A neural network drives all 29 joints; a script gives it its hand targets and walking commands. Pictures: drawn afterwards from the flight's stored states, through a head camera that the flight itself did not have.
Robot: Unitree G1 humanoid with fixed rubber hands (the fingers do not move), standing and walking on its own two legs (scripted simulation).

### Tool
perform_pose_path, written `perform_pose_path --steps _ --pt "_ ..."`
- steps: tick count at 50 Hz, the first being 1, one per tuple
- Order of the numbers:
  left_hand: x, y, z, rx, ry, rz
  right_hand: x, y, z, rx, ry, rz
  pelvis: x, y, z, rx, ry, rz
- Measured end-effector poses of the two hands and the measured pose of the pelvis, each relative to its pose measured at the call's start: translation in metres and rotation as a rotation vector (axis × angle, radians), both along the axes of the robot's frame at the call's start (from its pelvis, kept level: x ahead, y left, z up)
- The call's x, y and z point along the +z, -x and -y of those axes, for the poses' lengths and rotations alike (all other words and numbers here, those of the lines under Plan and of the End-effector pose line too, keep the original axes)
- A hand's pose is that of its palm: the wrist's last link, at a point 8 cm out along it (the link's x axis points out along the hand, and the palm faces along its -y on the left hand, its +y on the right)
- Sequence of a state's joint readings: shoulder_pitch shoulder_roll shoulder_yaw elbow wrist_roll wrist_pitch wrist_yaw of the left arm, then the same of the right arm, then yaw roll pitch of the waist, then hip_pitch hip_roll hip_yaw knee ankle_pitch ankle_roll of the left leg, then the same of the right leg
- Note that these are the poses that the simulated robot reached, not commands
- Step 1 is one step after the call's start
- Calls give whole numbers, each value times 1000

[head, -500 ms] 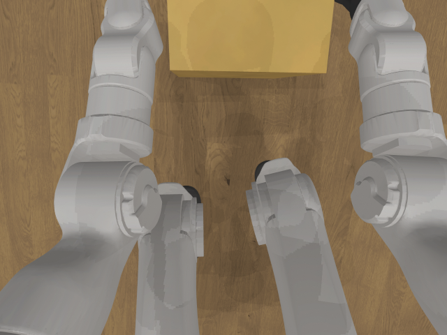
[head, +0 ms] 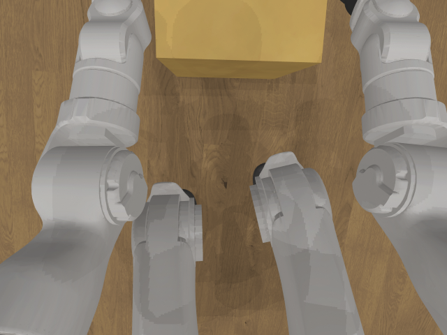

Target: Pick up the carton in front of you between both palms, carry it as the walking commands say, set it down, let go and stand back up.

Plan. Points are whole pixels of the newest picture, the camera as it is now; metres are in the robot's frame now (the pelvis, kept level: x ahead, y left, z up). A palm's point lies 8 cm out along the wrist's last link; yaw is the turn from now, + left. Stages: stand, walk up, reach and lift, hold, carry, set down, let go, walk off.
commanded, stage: set down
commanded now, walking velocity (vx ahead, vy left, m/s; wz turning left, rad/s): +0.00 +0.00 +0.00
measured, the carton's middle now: (232, 6) +0.56 -0.10 -0.26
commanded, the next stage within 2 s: let go in 2.00 s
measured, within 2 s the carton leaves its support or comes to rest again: neither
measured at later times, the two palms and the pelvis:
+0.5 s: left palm out of the picture +0.58 +0.05 -0.16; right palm out of the picture +0.52 -0.26 -0.17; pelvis +0.00 +0.00 -0.01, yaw +1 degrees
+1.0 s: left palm out of the picture +0.58 +0.07 -0.18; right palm out of the picture +0.51 -0.32 -0.18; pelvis -0.01 -0.01 -0.02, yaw -1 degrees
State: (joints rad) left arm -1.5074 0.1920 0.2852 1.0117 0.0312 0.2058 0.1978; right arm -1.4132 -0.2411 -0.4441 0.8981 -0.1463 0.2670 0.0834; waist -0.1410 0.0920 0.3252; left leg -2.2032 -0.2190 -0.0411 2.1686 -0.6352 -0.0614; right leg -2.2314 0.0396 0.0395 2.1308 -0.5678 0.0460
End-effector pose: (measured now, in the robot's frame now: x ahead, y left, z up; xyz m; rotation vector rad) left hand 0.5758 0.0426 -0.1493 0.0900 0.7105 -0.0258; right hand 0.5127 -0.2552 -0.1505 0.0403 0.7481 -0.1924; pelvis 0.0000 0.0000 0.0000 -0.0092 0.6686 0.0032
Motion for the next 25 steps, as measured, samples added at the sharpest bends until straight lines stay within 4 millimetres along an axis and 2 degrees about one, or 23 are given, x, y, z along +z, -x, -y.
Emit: perform_pose_path --steps 7,25 --pt "-7 -2 -7 -14 7 -9 -4 -3 -2 10 -27 26 -1 -2 -2 4 0 3" --pt "-11 -4 -8 -53 32 -1 -16 -7 2 14 -42 39 -9 0 1 9 -9 48"
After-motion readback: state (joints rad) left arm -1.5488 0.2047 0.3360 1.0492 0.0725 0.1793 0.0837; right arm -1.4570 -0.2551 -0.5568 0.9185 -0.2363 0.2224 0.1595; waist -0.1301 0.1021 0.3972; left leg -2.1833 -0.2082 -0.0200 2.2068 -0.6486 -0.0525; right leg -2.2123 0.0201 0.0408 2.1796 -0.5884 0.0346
